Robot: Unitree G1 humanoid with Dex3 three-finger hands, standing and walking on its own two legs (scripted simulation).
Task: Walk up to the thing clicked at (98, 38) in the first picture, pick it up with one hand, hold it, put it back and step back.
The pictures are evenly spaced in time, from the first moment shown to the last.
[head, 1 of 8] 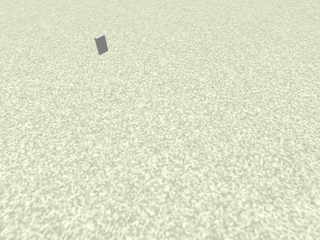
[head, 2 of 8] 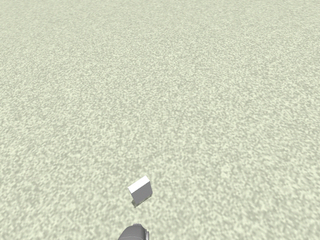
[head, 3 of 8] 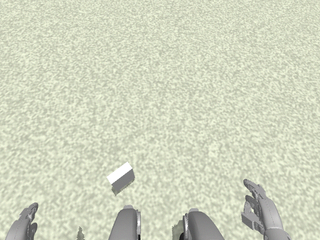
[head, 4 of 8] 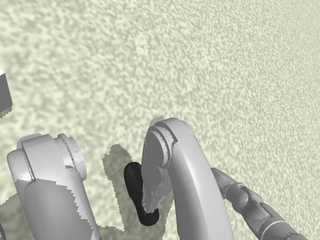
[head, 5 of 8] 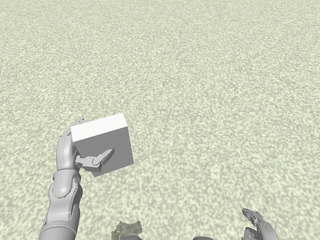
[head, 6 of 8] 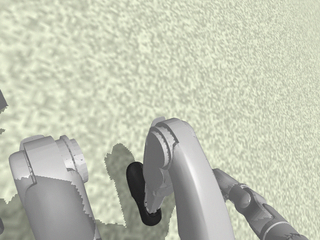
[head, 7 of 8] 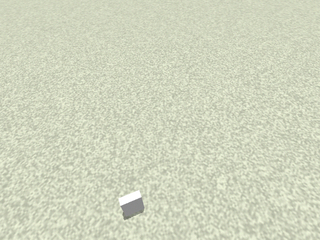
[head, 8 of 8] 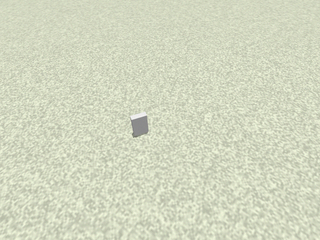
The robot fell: no
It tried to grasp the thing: yes
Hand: left
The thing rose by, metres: 0.67
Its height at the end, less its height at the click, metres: +0.00
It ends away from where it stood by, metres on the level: 0.02
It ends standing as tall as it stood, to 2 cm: yes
